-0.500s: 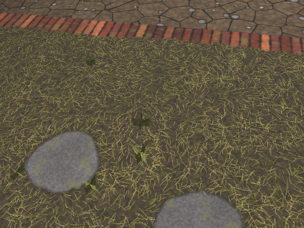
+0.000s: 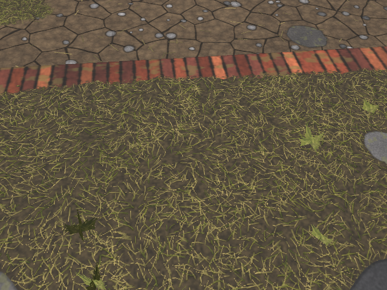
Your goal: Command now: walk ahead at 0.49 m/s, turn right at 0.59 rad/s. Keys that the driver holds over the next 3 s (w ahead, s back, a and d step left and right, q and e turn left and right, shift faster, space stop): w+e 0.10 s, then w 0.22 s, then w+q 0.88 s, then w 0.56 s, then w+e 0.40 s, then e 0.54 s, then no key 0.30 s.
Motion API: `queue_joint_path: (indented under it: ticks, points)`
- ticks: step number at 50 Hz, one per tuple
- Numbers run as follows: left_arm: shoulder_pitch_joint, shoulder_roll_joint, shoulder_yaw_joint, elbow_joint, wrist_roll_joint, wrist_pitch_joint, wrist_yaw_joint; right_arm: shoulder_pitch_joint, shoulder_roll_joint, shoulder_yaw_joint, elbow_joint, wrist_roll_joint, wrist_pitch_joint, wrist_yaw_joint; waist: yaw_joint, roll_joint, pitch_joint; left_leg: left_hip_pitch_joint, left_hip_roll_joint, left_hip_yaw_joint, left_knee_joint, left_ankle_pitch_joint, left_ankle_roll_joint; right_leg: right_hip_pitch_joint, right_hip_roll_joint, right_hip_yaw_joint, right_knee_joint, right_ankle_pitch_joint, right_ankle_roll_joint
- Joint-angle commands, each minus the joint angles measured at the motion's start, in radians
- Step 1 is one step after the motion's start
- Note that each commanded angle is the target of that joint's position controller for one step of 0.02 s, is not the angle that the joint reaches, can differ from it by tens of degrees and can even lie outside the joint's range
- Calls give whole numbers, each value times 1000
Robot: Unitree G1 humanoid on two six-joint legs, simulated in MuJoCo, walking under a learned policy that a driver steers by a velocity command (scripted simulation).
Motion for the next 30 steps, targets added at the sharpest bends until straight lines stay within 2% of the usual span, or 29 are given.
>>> queue_joint_path:
  ticks: [1, 5, 7, 10, 12, 13, 14, 15, 16, 17, 18, 19, 20, 21, 22, 25, 28, 30]
  points:
    - [-20, 0, -9, -73, 0, 1, -16, 18, -75, -11, -35, 1, -23, 4, 23, 117, 15, 41, 291, -170, -206, 211, 116, -119, -48, 27, -38, 106, 12]
    - [-166, -24, -28, -118, -8, -8, -31, 56, -89, -10, -12, 2, -18, 3, -5, 122, 39, 51, 254, -33, -191, 304, 82, -69, -39, -50, -278, 257, 9]
    - [-237, -32, -36, -140, -6, -11, -36, 103, -102, -10, 9, 1, -13, -2, -29, 121, 56, 72, 265, -15, -195, 322, 80, -23, -26, -88, -386, 243, -2]
    - [-279, -27, -39, -152, 1, -14, -29, 165, -123, -10, 50, -1, 5, -9, -42, 123, 72, 176, 297, -6, -157, 422, 84, 18, 6, -122, -494, 134, -33]
    - [-239, -13, -34, -136, 9, -20, -16, 182, -147, -10, 75, 0, 20, -13, -14, 144, 39, 237, 307, 17, -35, 724, 78, 119, 62, -155, -545, 28, -68]
    - [-153, 2, -26, -107, 11, -27, -9, 185, -160, -10, 85, 0, 28, -15, 28, 151, -14, 250, 304, 33, 93, 849, 72, 227, 97, -161, -585, 6, -90]
    - [5, 24, -13, -49, 20, -40, 0, 181, -158, -6, 88, 6, 36, -17, 98, 126, -105, 183, 280, 70, 284, 821, 53, 445, 121, -157, -659, 56, -115]
    - [178, 94, 10, -5, 37, -47, 15, 165, -129, 5, 54, 12, 34, -16, 168, 65, -230, -32, 254, 70, 551, 504, 35, 731, -50, 43, -655, -17, -161]
    - [221, 197, 32, 5, 25, -44, 29, 229, -16, 31, 1, 33, 28, 9, 121, -188, -357, -444, 69, 53, 922, -341, -17, 1035, -385, 568, -723, 12, -306]
    - [247, 181, 35, 2, -7, -35, 42, 125, -128, -4, 3, 23, 32, 0, 160, -28, -348, -524, 62, -123, 1019, -325, -7, 988, -381, 608, -782, 126, -288]
    - [168, 145, 25, 19, -15, -40, 47, 46, -114, -3, -22, 33, 25, 2, 123, -3, -203, -555, 102, -163, 991, -216, 7, 860, -333, 409, -794, 255, -249]
    - [114, 90, 10, 24, -15, -49, 44, 39, -90, 5, -13, 33, 19, 4, 81, 34, -119, -508, 122, -171, 915, -161, 9, 715, -291, 298, -829, 340, -206]
    - [73, 54, 0, 27, -18, -59, 43, 55, -79, 3, 6, 20, 30, 6, 43, 41, -72, -456, 138, -180, 856, -139, 5, 621, -250, 213, -862, 355, -163]
    - [44, 21, -10, 31, -23, -66, 43, 102, -64, 4, 28, 3, 48, 10, 8, 15, -53, -392, 142, -184, 822, -124, -4, 540, -221, 147, -899, 342, -134]
    - [46, 4, -16, 38, -23, -75, 43, 121, -51, 3, 43, -5, 63, 17, -2, 3, -45, -358, 134, -182, 811, -111, -9, 497, -208, 114, -927, 343, -126]
    - [85, 26, -11, 73, -29, -99, 45, 64, -35, -3, 30, -9, 81, 34, -13, -2, 5, -424, 131, -185, 777, -15, -15, 477, -193, 24, -990, 355, -115]
    - [123, 18, -15, 98, -25, -104, 46, -47, -34, -5, -2, -6, 82, 37, 4, -2, 51, -514, 130, -182, 682, 106, -22, 498, -176, -57, -1013, 373, -100]
    - [130, 15, -20, 109, -26, -106, 48, -112, -24, 2, -23, -6, 77, 42, 13, -4, 64, -511, 122, -157, 569, 186, -19, 509, -162, -111, -1011, 402, -87]
Next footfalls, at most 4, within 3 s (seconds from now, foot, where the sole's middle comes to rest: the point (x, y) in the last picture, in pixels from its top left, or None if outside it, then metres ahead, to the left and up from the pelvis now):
0.28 right None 0.30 -0.13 -0.78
0.84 left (187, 254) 0.61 0.02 -0.78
1.36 right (205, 175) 0.95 -0.06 -0.78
1.88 left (138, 145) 1.11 0.23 -0.78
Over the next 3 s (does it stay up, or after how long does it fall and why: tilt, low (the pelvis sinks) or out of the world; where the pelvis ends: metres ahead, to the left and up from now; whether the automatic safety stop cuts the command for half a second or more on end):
stays up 1.30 0.20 -0.01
